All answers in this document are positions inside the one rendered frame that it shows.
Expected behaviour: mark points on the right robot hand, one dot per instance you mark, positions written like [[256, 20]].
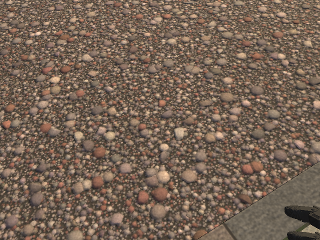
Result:
[[307, 214]]

